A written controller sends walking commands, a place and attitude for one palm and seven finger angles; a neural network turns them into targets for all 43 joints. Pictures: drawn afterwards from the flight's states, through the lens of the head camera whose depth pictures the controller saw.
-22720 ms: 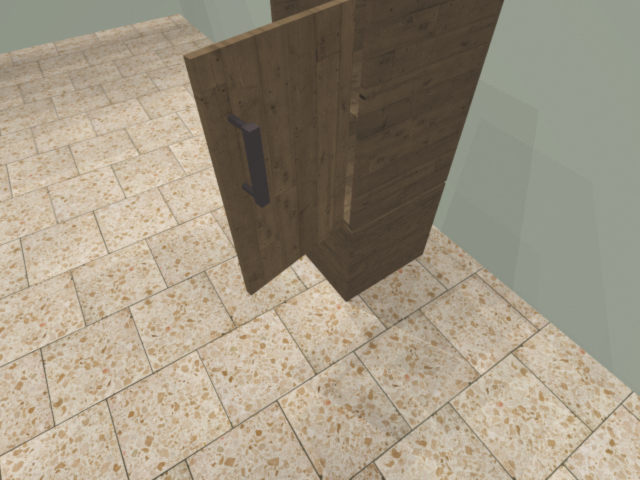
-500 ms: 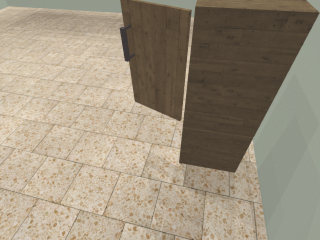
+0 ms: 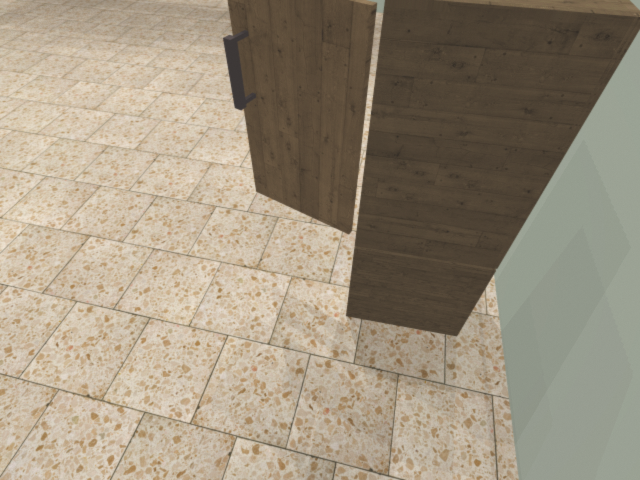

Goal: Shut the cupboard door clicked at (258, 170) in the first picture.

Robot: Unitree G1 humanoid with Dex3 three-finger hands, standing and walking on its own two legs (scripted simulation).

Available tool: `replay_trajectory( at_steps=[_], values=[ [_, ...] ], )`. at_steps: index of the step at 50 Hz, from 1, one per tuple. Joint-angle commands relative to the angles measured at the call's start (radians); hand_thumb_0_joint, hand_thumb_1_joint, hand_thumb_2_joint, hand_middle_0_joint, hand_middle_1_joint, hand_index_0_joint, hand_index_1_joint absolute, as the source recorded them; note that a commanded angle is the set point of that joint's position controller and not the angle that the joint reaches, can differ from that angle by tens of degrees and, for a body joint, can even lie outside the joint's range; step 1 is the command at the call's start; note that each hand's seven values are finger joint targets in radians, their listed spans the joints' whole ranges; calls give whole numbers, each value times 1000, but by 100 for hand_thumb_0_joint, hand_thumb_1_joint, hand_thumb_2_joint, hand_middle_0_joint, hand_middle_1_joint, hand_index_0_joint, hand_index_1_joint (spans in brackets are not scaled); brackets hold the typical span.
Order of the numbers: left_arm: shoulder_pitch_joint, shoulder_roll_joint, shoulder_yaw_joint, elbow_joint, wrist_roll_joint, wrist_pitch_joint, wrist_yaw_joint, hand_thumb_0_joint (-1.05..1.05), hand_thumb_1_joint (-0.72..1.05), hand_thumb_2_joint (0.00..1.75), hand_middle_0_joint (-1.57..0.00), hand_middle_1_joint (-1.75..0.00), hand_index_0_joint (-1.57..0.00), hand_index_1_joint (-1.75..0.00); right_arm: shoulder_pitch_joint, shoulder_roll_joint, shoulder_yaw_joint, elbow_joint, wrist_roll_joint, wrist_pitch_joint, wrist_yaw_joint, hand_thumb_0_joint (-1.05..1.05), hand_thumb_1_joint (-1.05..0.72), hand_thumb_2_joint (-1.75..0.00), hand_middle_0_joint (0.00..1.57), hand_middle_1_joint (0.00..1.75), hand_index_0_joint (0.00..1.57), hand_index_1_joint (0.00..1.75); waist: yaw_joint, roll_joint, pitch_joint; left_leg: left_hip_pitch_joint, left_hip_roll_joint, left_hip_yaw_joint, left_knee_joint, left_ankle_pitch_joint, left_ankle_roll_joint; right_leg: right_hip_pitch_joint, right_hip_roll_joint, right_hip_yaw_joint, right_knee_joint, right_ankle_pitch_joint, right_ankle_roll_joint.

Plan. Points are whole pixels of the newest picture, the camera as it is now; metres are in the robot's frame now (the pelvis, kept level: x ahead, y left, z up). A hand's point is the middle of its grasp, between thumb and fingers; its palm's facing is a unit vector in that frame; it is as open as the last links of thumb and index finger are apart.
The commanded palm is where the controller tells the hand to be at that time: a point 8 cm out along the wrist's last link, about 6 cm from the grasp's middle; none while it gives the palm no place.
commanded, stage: look to check the result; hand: left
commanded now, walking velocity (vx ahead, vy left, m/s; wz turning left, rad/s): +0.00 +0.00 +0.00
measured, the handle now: (241, 71) +0.93 +0.22 +0.06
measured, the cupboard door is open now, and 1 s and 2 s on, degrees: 69 69 69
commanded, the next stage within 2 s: walk to a spot facing it in 0.40 s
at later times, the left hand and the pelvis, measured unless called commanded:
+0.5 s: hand out of the picture -0.01 +0.16 -0.18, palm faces +0.04 -0.98 -0.20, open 7.4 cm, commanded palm none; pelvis +0.02 -0.01 +0.00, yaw +0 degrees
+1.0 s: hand out of the picture +0.02 +0.23 -0.19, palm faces +0.23 -0.94 -0.25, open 7.4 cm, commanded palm none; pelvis +0.01 +0.02 -0.02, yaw +13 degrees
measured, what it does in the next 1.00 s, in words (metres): lifts its right foot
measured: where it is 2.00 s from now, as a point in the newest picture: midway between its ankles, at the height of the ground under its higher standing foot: outside the picture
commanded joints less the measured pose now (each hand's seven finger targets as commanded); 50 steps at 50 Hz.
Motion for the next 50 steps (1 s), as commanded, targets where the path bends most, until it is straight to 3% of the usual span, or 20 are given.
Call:
replay_trajectory(
  at_steps=[1, 22, 29, 31, 33, 34, 35, 36, 38, 40, 41, 42, 43, 44, 45, 46, 47, 48, 50],
  values=[
    [100, 102, 17, -14, -5, -9, 8, 0, 90, 90, -20, -30, -20, -30, 43, -107, -17, -27, -3, -9, -6, 0, -90, -90, 20, 30, 20, 30, 10, -8, 31, 95, 90, -96, -32, 142, 13, -117, -109, 85, -88, 202, -21],
    [109, 119, 17, -10, -3, -11, 7, 0, 90, 90, -20, -30, -20, -30, 7, -134, -17, -31, -2, -9, -8, 0, -90, -90, 20, 30, 20, 30, 9, -4, 55, 123, 91, -95, -32, 152, 17, -117, -113, 93, -104, 238, -20],
    [110, 127, 30, -26, -3, -3, 12, 0, 90, 90, -20, -30, -20, -30, 4, -127, -19, -48, 0, -1, -6, 0, -90, -90, 20, 30, 20, 30, 13, -4, 40, 80, 79, -94, 22, 210, 13, -77, -132, 54, -44, 312, -16],
    [103, 147, 45, -42, -3, 6, 13, 0, 90, 90, -20, -30, -20, -30, -6, -134, -26, -61, -3, 7, -3, 0, -90, -90, 20, 30, 20, 30, 16, -11, 57, 21, 71, -99, 56, 190, 13, -73, -150, 47, -11, 297, -27],
    [96, 170, 60, -61, 1, 12, 12, 0, 90, 90, -20, -30, -20, -30, -22, -134, -34, -82, -4, 17, 2, 0, -90, -90, 20, 30, 20, 30, 21, -57, 67, -46, 43, -79, 134, 126, 4, -68, -198, 62, -9, 304, -57],
    [91, 184, 67, -74, 4, 14, 12, 0, 90, 90, -20, -30, -20, -30, -31, -131, -38, -97, -4, 22, 6, 0, -90, -90, 20, 30, 20, 30, 25, -98, 70, -89, 25, -58, 207, 56, -3, -64, -238, 75, -19, 328, -83],
    [84, 191, 73, -86, 7, 16, 12, 0, 90, 90, -20, -30, -20, -30, -58, -122, -43, -113, -6, 29, 9, 0, -90, -90, 20, 30, 20, 30, 33, -147, 98, -147, 11, -39, 311, -124, -11, -66, -292, 96, -38, 388, -122],
    [73, 195, 75, -99, 13, 15, 11, 0, 90, 90, -20, -30, -20, -30, -79, -124, -51, -133, -8, 34, 11, 0, -90, -90, 20, 30, 20, 30, 34, -163, 104, -197, 10, -39, 415, -264, -16, -59, -339, 118, -35, 479, -159],
    [25, 215, 85, -128, 23, 12, 14, 0, 90, 90, -20, -30, -20, -30, -100, -126, -59, -160, -4, 38, 18, 0, -90, -90, 20, 30, 20, 30, 25, -151, 125, -256, 35, -48, 510, -380, -21, -46, -389, 100, -11, 593, -196],
    [-17, 242, 94, -153, 22, 11, 12, 0, 90, 90, -20, -30, -20, -30, -82, -124, -59, -178, -2, 36, 25, 0, -90, -90, 20, 30, 20, 30, -1, -131, 116, -210, 42, -18, 353, -334, -23, -25, -361, 11, 104, 725, -153],
    [-31, 251, 99, -166, 15, 9, 10, 0, 90, 90, -20, -30, -20, -30, -25, -133, -59, -169, -8, 31, 27, 0, -90, -90, 20, 30, 20, 30, -27, -106, 70, -129, 20, 7, 238, -206, -18, -19, -326, -40, 217, 762, -107],
    [-31, 252, 99, -179, 5, 9, 5, 0, 90, 90, -20, -30, -20, -30, 61, -157, -64, -152, -14, 24, 28, 0, -90, -90, 20, 30, 20, 30, -61, -24, 8, 24, 14, -17, 122, 59, 1, -98, -276, -88, 380, 666, -46],
    [3, 203, 94, -204, -10, 14, -1, 0, 90, 90, -20, -30, -20, -30, 122, -241, -78, -151, -26, 12, 24, 0, -90, -90, 20, 30, 20, 30, -65, 257, -42, 137, 207, -351, 15, 454, 116, -295, -134, -128, 618, 237, 40],
    [-48, 178, 75, -242, -12, 20, 0, 0, 90, 90, -20, -30, -20, -30, 153, -295, -88, -142, -15, 13, 14, 0, -90, -90, 20, 30, 20, 30, -69, 362, -57, 156, 353, -580, -62, 682, 227, -406, -48, -25, 781, -350, 55],
    [-58, 192, 80, -256, -3, 31, 4, 0, 90, 90, -20, -30, -20, -30, 126, -306, -91, -146, -18, 21, 13, 0, -90, -90, 20, 30, 20, 30, -59, 213, -86, 97, 370, -543, -102, 329, 240, -375, -74, 73, 813, -355, 32],
    [-93, 182, 87, -259, 2, 35, 2, 0, 90, 90, -20, -30, -20, -30, 69, -296, -94, -173, -21, 18, 12, 0, -90, -90, 20, 30, 20, 30, -48, 154, -43, 10, 329, -540, -147, 15, 205, -400, -89, 78, 807, -286, 30],
    [-121, 183, 90, -261, 7, 38, -4, 0, 90, 90, -20, -30, -20, -30, 15, -285, -90, -202, -25, 17, 9, 0, -90, -90, 20, 30, 20, 30, -34, 157, -2, -63, 294, -530, -173, -143, 178, -413, -94, 89, 800, -215, 38],
    [-133, 185, 89, -263, 10, 39, -10, 0, 90, 90, -20, -30, -20, -30, -20, -272, -85, -212, -26, 16, 8, 0, -90, -90, 20, 30, 20, 30, -22, 132, 26, -88, 262, -500, -181, -172, 159, -423, -92, 95, 781, -156, 44],
    [-120, 173, 88, -268, 11, 32, -18, 0, 90, 90, -20, -30, -20, -30, -33, -271, -84, -221, -26, 9, 6, 0, -90, -90, 20, 30, 20, 30, -4, 75, -15, -35, 217, -450, -162, -86, 142, -429, -74, 87, 714, -99, 57]
  ],
)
